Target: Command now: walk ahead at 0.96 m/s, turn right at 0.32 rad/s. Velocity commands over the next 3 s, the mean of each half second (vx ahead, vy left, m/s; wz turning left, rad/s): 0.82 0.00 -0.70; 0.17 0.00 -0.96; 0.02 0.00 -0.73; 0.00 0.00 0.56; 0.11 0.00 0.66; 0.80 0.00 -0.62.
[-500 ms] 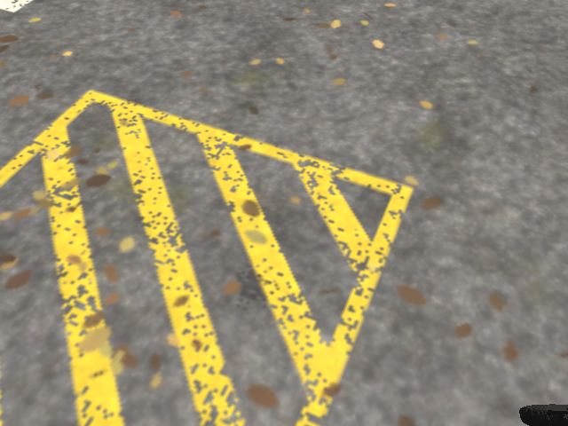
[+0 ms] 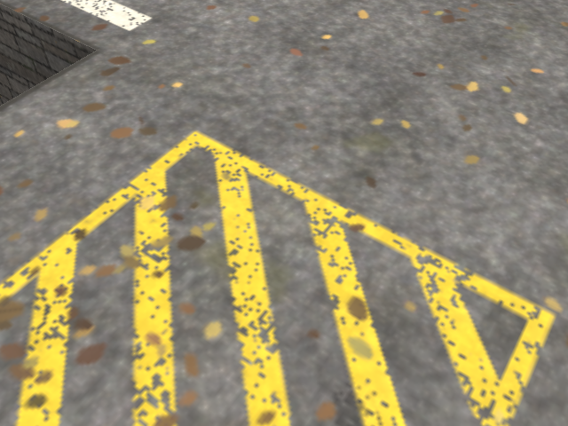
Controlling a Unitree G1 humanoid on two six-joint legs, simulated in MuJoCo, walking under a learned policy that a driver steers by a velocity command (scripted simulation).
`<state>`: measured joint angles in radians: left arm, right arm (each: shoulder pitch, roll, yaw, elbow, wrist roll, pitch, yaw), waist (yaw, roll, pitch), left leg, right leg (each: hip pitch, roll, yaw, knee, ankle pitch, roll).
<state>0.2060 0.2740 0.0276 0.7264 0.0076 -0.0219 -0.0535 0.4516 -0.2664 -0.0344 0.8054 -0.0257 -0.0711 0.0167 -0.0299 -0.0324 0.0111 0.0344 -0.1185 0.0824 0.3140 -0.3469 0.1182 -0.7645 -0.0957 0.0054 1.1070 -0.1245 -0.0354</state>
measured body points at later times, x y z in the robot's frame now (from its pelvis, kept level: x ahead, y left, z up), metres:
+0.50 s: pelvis +0.43 -0.02 +0.00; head +0.47 -0.03 +0.45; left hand +0.50 +0.27 -0.12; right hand +0.63 -0.29 -0.04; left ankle +0.69 +0.08 -0.68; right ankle +0.33 -0.04 -0.73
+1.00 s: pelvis +0.58 -0.02 -0.01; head +0.58 -0.05 +0.44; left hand +0.92 -0.03 -0.07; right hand +0.42 -0.28 -0.12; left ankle +0.72 +0.02 -0.73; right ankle +0.52 -0.10 -0.73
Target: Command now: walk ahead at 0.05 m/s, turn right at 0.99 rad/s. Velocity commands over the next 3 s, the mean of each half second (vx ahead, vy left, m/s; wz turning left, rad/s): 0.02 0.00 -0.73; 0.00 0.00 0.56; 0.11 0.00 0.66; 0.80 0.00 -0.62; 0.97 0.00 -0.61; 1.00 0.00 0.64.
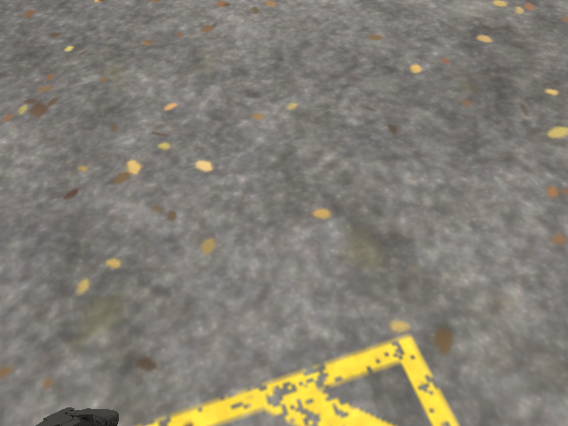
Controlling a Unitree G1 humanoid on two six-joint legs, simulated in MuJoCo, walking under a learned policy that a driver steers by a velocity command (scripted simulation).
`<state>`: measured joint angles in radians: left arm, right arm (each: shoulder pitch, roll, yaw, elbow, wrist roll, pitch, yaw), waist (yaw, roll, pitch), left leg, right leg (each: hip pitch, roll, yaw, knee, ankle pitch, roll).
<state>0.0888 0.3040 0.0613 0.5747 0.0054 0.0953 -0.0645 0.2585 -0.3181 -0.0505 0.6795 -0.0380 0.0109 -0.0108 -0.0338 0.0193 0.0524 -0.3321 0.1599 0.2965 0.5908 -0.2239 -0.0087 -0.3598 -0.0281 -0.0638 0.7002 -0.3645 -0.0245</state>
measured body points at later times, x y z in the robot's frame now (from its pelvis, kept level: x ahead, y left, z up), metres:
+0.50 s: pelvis +0.02 +0.02 +0.01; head +0.06 +0.04 +0.46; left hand +0.26 +0.23 -0.10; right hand +0.05 -0.27 -0.08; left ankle +0.08 +0.11 -0.72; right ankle -0.01 -0.09 -0.69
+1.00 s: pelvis +0.00 +0.02 +0.02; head +0.04 +0.01 +0.46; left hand +0.13 +0.29 -0.08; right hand +0.13 -0.26 -0.10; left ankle -0.01 +0.14 -0.67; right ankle -0.04 -0.07 -0.72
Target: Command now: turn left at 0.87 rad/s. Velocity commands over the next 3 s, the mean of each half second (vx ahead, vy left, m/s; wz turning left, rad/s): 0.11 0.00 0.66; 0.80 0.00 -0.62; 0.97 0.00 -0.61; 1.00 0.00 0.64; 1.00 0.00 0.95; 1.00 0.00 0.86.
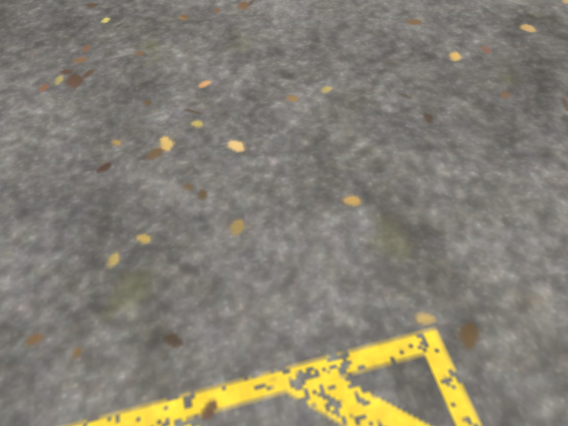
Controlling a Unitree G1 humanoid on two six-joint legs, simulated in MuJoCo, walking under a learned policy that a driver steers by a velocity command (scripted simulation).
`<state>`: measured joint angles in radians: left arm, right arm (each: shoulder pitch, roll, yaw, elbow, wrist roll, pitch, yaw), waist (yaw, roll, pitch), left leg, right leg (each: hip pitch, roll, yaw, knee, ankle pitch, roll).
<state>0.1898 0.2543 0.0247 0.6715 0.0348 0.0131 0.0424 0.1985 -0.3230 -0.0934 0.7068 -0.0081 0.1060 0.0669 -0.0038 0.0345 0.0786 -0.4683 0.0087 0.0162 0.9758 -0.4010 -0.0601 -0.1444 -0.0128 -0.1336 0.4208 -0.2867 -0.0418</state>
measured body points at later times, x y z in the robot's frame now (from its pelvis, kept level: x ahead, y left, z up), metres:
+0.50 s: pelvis +0.04 +0.05 +0.01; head +0.04 +0.06 +0.46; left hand +0.04 +0.35 -0.11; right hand +0.23 -0.17 -0.10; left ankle -0.01 +0.12 -0.74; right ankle +0.12 -0.07 -0.69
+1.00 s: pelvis +0.34 +0.00 +0.00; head +0.36 -0.02 +0.45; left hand +0.35 +0.29 -0.11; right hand +0.51 -0.26 -0.10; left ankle +0.40 +0.18 -0.66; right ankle +0.25 -0.05 -0.74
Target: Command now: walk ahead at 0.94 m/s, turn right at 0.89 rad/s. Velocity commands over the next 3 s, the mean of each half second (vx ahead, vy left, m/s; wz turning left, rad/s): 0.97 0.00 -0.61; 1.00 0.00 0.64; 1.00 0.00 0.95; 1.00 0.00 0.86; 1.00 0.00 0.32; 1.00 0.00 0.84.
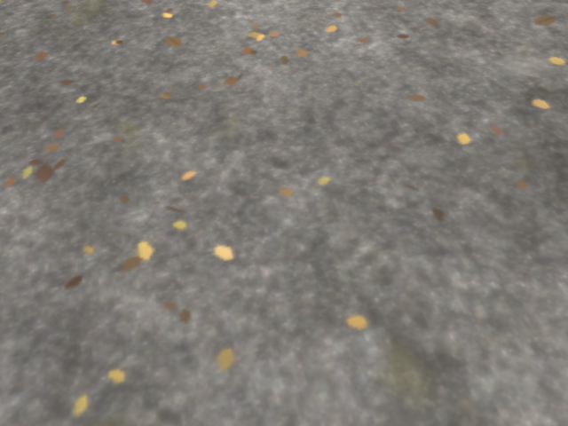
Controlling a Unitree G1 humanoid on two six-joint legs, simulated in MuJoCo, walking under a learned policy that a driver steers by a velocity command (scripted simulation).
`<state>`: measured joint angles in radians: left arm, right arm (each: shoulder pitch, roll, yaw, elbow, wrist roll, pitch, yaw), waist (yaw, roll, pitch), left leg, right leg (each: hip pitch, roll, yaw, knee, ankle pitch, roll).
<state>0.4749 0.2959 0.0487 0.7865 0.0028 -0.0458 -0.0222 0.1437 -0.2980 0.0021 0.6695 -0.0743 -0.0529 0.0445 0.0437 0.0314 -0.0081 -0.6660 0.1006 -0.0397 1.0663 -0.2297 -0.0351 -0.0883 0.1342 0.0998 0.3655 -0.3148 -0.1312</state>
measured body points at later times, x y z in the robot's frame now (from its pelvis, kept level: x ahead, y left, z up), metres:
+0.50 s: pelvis +0.46 -0.03 +0.00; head +0.48 -0.05 +0.45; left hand +0.79 +0.08 -0.04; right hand +0.28 -0.27 -0.13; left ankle +0.39 +0.11 -0.74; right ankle +0.56 -0.20 -0.69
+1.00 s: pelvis +0.91 -0.16 -0.03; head +0.94 -0.15 +0.42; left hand +0.83 +0.12 -0.16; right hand +1.17 -0.39 -0.09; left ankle +1.12 -0.09 -0.70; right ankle +0.69 -0.25 -0.73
